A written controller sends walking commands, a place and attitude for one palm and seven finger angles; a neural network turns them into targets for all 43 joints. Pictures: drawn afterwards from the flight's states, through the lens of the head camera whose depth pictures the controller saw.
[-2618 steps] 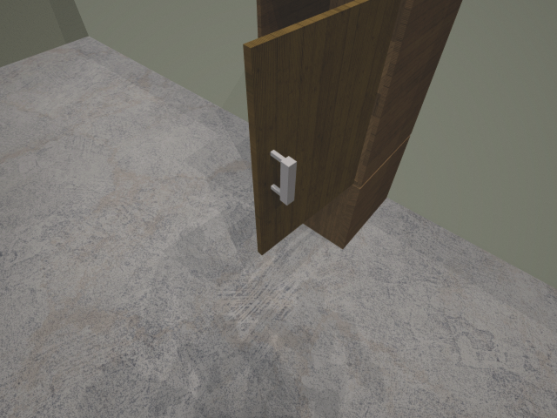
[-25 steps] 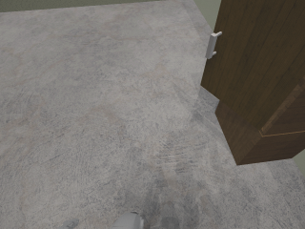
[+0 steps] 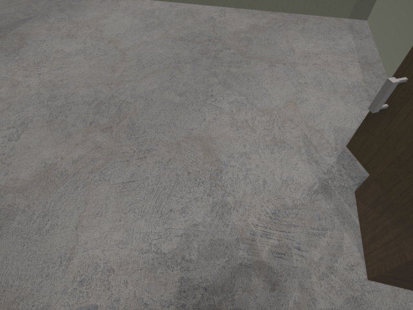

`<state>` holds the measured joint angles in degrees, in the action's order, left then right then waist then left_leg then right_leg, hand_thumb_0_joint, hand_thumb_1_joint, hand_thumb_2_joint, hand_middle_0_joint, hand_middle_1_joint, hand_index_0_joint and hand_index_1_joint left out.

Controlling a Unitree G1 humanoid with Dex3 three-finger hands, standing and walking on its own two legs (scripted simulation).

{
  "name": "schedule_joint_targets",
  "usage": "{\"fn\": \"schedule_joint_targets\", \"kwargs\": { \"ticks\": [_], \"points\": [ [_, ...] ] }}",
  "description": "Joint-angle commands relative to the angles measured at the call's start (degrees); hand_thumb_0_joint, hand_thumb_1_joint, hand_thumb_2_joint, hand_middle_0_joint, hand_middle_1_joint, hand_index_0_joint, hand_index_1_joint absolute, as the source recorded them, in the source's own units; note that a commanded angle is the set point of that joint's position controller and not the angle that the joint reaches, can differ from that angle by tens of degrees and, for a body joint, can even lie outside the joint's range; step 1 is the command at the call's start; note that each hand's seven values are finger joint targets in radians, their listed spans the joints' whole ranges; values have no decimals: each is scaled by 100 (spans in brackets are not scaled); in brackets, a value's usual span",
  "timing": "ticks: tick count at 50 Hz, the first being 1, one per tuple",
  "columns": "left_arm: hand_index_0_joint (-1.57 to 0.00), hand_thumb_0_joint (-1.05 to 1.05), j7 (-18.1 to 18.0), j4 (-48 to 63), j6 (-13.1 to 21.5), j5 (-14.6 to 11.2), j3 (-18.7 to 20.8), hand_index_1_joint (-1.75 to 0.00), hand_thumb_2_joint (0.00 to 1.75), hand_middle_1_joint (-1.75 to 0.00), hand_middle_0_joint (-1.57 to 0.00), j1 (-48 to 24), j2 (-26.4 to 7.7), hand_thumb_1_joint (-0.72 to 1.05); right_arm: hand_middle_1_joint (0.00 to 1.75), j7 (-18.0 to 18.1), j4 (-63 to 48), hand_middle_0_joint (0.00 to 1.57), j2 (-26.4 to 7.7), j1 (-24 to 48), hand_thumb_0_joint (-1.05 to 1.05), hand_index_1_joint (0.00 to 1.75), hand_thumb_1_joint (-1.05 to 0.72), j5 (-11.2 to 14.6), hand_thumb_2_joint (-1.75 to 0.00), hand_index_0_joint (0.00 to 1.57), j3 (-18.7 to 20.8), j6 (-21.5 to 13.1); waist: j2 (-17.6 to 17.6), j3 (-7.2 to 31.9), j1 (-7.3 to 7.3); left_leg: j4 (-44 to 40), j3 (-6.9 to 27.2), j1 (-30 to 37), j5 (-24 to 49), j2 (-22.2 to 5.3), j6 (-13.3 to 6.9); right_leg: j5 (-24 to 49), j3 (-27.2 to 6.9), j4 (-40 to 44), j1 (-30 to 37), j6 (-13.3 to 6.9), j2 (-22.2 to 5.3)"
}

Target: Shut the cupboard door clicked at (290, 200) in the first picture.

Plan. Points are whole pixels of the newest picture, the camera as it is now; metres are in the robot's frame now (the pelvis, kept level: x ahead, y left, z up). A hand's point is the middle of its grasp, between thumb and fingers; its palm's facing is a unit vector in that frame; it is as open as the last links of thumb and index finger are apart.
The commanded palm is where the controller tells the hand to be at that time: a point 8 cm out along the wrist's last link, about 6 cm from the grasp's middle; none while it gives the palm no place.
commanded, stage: walk to a spot facing it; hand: left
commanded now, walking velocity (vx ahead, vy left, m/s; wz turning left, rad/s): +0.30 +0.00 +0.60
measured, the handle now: (388, 94) +0.74 -0.55 -0.03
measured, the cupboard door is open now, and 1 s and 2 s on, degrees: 29 29 29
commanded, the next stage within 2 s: turn to face it in 0.78 s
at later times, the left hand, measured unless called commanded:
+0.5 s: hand out of the picture -0.02 +0.18 -0.18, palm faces +0.42 -0.89 -0.16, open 7.4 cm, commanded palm none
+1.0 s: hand (100, 218) +0.35 +0.30 -0.15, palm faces +0.35 -0.91 -0.21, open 7.4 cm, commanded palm none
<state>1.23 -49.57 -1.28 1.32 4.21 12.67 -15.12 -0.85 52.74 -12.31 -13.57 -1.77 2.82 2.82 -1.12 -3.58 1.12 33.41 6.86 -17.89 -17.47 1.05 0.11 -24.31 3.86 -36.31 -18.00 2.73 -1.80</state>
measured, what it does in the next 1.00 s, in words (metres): walks ahead, turning left: left foot, then right foot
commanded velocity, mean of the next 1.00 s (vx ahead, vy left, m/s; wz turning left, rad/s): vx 0.27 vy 0.00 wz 0.20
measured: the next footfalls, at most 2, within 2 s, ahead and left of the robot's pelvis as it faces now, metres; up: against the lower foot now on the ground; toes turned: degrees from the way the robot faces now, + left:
left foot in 0.46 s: +0.20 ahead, +0.19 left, +0.00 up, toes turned +27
right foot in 0.94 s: +0.43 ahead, +0.04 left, +0.00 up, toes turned +17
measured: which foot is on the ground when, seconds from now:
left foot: down 0.00-0.00, up 0.02-0.44, down 0.46-0.94, up 0.96-1.00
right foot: down 0.00-0.46, up 0.48-0.92, down 0.94-1.00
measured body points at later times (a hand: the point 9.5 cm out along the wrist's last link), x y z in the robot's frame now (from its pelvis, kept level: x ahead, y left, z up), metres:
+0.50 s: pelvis +0.12 +0.06 -0.02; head +0.16 +0.09 +0.43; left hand -0.04 +0.23 -0.17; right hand +0.35 -0.12 -0.14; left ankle +0.16 +0.17 -0.73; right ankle +0.03 -0.11 -0.70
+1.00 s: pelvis +0.30 +0.09 +0.00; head +0.33 +0.08 +0.45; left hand +0.33 +0.35 -0.13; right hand +0.32 -0.15 -0.16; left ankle +0.17 +0.16 -0.69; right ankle +0.39 +0.02 -0.73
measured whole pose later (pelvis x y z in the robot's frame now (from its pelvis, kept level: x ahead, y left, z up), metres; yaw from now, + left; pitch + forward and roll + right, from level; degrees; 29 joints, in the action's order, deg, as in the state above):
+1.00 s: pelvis +0.30 +0.09 +0.00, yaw +22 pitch -2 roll +1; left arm 0.5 -53.2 3.0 1.1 2.7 7.6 -9.7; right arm 0.6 63.8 -10.2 -21.9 -0.9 2.6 -0.3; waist -1.0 -4.7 2.5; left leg 49.7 -3.0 -12.6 -29.4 -0.5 -0.7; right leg -11.9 5.0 -32.5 -19.5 -3.1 -1.4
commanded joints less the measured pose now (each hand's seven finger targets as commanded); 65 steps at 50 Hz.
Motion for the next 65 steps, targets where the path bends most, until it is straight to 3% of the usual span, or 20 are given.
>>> {"fn": "schedule_joint_targets", "kwargs": {
  "ticks": [1,2,4,7,18,20,22,23,24,25,27,29,44,45,46,47,49,53,63,65],
  "points": [
    [-20,0,-187,76,207,45,283,-30,90,-30,-20,1370,-1239,90,30,40,-878,20,-627,920,0,30,-90,-6,-90,20,216,-221,1840,-107,-737,3054,-210,-3123,-1714,240,-36,-2556,-3473,3143,1814,-984,-2660],
    [-20,0,-238,178,281,23,316,-30,90,-30,-20,1001,-1121,90,30,-4,-827,20,-676,687,0,30,-90,-22,-90,20,270,-180,1388,-127,-387,3772,-58,-2926,-1248,-111,-27,-3157,-3738,3315,1198,-1147,-2842],
    [-20,0,-216,259,401,31,174,-30,90,-30,-20,141,-649,90,30,-133,-561,20,-624,575,0,30,-90,-60,-90,20,295,-129,900,-482,25,3962,-200,-2532,-88,-470,91,-1652,-1860,3100,464,-861,-2169],
    [-20,0,-208,-14,525,12,109,-30,90,-30,-20,509,-350,90,30,-223,-390,20,-343,478,0,30,-90,2,-90,20,228,-114,996,-192,-37,3398,-642,-2198,461,-486,177,695,-203,2748,1044,-688,-1592],
    [-20,0,-211,-657,561,57,128,-30,90,-30,-20,1558,-495,90,30,-302,-660,20,-134,1604,0,30,-90,9,-90,20,40,-296,1021,-124,-448,644,-1427,-1652,47,-427,-159,3764,817,1898,2428,-719,-2104],
    [-20,0,-195,-619,562,44,158,-30,90,-30,-20,1366,-632,90,30,-247,-559,20,-258,1075,0,30,-90,-3,-90,20,59,-365,1029,175,-140,285,-1716,-548,-151,-108,-348,4806,1097,1116,2152,-664,-2091],
    [-20,0,-136,-552,518,-5,147,-30,90,-30,-20,1208,-568,90,30,-135,-156,20,-869,-442,0,30,-90,-52,-90,20,224,-404,143,1050,627,-454,-1228,2317,243,-334,-601,3398,1435,-1229,513,-282,-1675],
    [-20,0,-49,-243,481,-59,111,-30,90,-30,-20,1162,-242,90,30,-42,-24,20,-1676,-1164,0,30,-90,-92,-90,20,436,-438,-1495,1519,861,-950,1748,3711,451,-2221,-1322,-517,1249,-3175,-1645,53,-690],
    [-20,0,-82,122,457,-29,40,-30,90,-30,-20,381,-282,90,30,50,151,20,-1899,-1615,0,30,-90,20,-90,20,472,-405,-708,1466,1048,-1455,2390,3677,1173,-2789,-1624,-905,272,-3886,-2376,-83,-566],
    [-20,0,-145,187,468,-14,92,-30,90,-30,-20,271,-167,90,30,83,82,20,-1731,-1285,0,30,-90,5,-90,20,383,-444,-220,1195,762,-1558,1913,2688,375,-2794,-1503,-664,-30,-4110,-2258,-140,-665],
    [-20,0,-97,-120,357,56,90,-30,90,-30,-20,478,-54,90,30,136,-189,20,-1014,-187,0,30,-90,19,-90,20,194,-495,-900,352,282,-1997,1012,1030,-864,-2116,-1064,104,-260,-3595,-1913,-135,-964],
    [-20,0,-30,-361,256,97,88,-30,90,-30,-20,809,127,90,30,173,-133,20,-697,-21,0,30,-90,4,-90,20,76,-572,-703,155,0,-2176,416,480,-391,-1667,-929,641,-195,-3107,-1491,-108,-852],
    [-20,0,5,-149,309,41,22,-30,90,-30,-20,-89,31,90,30,202,613,20,-504,-779,0,30,-90,8,-90,20,86,-583,-270,-15,-204,-1410,-340,774,1209,-1255,-887,1646,220,654,340,-240,-70],
    [-20,0,-28,-341,355,39,58,-30,90,-30,-20,480,-160,90,30,197,653,20,-435,-803,0,30,-90,49,-90,20,57,-584,32,249,-451,-601,-625,526,1356,-1003,-664,1789,-47,998,1251,-341,-165],
    [-20,0,-88,-561,420,64,140,-30,90,-30,-20,1162,-552,90,30,166,607,20,-230,-895,0,30,-90,99,-90,20,27,-609,862,741,-663,716,-1085,-421,664,-497,-377,2263,-1248,1177,2490,-732,-1093],
    [-20,0,-135,-701,417,31,204,-30,90,-30,-20,1613,-958,90,30,157,482,20,-114,-1080,0,30,-90,112,-90,20,12,-610,1747,930,-656,2254,-1499,-1232,-1677,145,-120,3451,-2699,1750,2998,-1438,-2259],
    [-20,0,-221,-630,402,-46,121,-30,90,-30,-20,996,-579,90,30,228,549,20,-221,-797,0,30,-90,84,-90,20,52,-530,1344,645,-466,3328,-733,-1480,-1529,-292,-24,3652,-2764,1979,2098,-1840,-2141],
    [-20,0,-254,-412,364,-22,80,-30,90,-30,-20,197,-189,90,30,193,593,20,94,-749,0,30,-90,55,-90,20,-23,-321,682,541,-5,2530,-895,-768,-553,-549,207,3976,-1227,2013,766,-1421,-1274],
    [-20,0,-191,-219,85,-4,305,-30,90,-30,-20,3,-470,90,30,277,53,20,-171,-218,0,30,-90,104,-90,20,62,-301,888,525,21,-68,-897,497,148,-212,307,1964,-2108,1630,-50,-1132,-835],
    [-20,0,-163,-68,6,-55,233,-30,90,-30,-20,-44,-158,90,30,330,64,20,-633,-474,0,30,-90,64,-90,20,118,-393,-180,536,166,-1349,-80,1610,334,-1102,37,649,-1610,813,-1157,-649,-68]
  ]
}}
